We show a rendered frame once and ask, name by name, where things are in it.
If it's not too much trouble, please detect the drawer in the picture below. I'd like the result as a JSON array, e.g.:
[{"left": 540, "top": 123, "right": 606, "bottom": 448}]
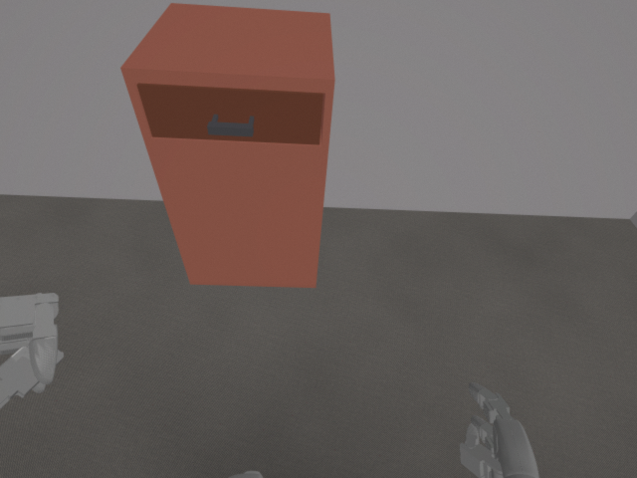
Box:
[{"left": 137, "top": 83, "right": 323, "bottom": 145}]

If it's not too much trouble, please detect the handle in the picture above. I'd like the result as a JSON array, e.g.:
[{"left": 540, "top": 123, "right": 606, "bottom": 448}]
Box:
[{"left": 207, "top": 115, "right": 254, "bottom": 136}]

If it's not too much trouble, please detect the cabinet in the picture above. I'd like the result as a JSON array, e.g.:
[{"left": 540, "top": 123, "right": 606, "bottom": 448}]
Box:
[{"left": 120, "top": 3, "right": 335, "bottom": 288}]

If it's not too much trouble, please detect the robot left hand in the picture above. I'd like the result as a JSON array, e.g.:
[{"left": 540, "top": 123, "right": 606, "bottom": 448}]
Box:
[{"left": 0, "top": 293, "right": 64, "bottom": 409}]

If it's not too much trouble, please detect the robot right hand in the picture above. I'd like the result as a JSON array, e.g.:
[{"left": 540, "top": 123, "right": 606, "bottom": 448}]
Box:
[{"left": 460, "top": 382, "right": 539, "bottom": 478}]

